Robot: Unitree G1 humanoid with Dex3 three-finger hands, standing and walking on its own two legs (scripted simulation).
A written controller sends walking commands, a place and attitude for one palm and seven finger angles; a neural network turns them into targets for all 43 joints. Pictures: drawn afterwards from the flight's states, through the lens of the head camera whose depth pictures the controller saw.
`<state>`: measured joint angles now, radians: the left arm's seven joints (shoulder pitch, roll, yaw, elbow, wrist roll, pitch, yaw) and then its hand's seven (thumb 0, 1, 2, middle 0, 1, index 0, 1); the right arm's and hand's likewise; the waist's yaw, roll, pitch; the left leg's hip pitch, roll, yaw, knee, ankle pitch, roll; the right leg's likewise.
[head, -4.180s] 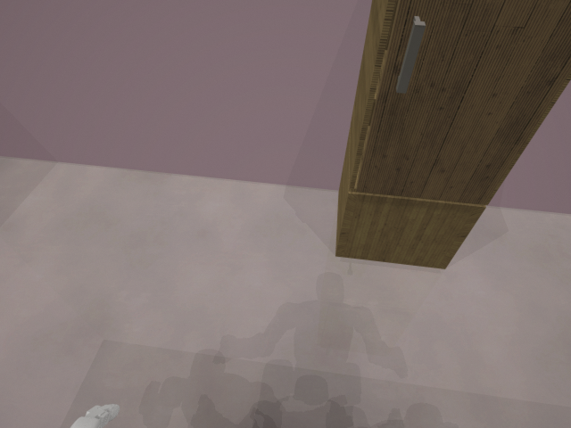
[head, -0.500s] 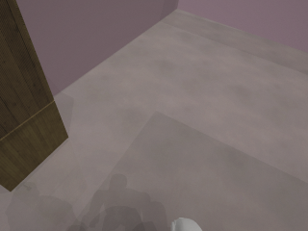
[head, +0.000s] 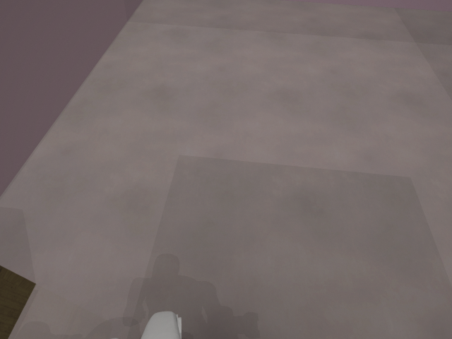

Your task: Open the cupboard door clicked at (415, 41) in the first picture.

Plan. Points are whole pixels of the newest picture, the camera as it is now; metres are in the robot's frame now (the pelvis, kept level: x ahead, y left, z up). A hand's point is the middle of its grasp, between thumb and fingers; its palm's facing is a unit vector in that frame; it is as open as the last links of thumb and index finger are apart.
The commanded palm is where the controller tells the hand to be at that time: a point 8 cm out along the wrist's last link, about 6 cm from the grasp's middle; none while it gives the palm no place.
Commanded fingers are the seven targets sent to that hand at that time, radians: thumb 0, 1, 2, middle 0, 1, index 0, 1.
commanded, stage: walk to a spot facing it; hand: left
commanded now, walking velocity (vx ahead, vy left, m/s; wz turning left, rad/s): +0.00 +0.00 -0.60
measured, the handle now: out of the picture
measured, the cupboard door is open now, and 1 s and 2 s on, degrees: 0 0 0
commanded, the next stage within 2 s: none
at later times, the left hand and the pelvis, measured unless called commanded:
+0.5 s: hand (91, 304) +0.21 +0.29 -0.17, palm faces -0.21 -0.96 -0.20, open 7.3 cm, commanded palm none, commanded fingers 0.00 0.90 0.90 -0.20 -0.30 -0.20 -0.30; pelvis +0.11 +0.10 +0.01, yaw -18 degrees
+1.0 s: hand (177, 246) +0.32 +0.12 -0.13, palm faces -0.57 -0.77 -0.29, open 7.3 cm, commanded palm none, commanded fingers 0.00 0.90 0.90 -0.20 -0.30 -0.20 -0.30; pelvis +0.10 +0.04 +0.00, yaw -37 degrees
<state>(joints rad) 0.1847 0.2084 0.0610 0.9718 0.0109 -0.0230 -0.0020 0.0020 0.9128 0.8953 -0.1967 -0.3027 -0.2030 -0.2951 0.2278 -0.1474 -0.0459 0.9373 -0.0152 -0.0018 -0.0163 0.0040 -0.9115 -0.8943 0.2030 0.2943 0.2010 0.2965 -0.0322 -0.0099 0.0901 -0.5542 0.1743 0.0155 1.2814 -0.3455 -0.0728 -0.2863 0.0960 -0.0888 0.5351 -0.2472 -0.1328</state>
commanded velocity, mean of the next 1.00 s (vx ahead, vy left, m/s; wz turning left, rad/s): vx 0.00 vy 0.00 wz -0.60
